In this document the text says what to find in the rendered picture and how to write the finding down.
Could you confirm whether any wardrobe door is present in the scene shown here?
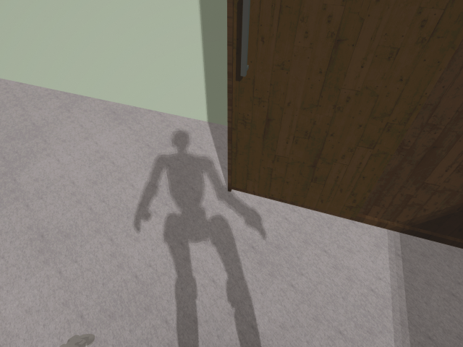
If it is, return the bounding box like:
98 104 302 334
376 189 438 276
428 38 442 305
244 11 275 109
231 0 463 218
359 39 463 239

